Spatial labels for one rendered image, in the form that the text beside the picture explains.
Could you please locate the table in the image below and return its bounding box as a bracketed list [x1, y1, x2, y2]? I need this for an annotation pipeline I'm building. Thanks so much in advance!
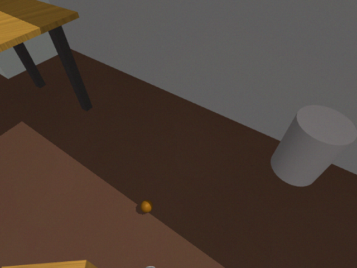
[0, 0, 93, 111]

